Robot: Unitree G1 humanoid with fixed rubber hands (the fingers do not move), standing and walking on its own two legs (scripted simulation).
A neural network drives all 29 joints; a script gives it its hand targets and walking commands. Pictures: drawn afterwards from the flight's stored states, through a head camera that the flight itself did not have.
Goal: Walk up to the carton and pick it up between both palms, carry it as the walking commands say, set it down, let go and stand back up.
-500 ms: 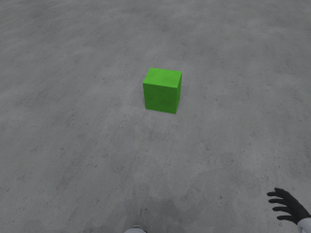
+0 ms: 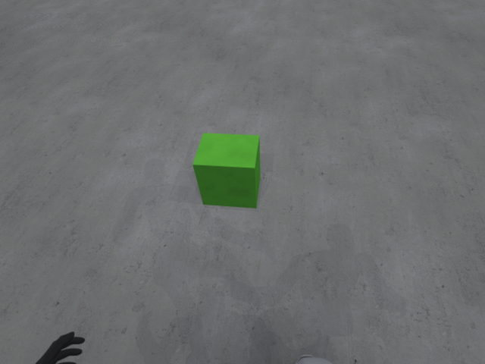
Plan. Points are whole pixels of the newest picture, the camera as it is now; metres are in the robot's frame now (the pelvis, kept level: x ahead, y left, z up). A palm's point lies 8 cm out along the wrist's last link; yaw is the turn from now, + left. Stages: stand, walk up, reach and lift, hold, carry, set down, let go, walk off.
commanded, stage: walk up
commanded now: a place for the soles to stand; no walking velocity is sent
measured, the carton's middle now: (230, 171) +1.08 +0.03 -0.60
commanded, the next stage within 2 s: none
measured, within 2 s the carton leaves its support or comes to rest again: neither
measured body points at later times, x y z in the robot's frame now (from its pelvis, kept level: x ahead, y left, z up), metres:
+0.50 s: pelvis +0.21 +0.05 +0.01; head +0.22 +0.07 +0.46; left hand +0.29 +0.39 -0.09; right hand +0.30 -0.30 -0.05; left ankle +0.23 +0.16 -0.72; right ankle +0.24 -0.09 -0.67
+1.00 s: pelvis +0.39 +0.08 +0.00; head +0.40 +0.08 +0.45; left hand +0.46 +0.44 -0.07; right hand +0.52 -0.26 -0.08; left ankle +0.48 +0.20 -0.72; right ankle +0.37 -0.07 -0.71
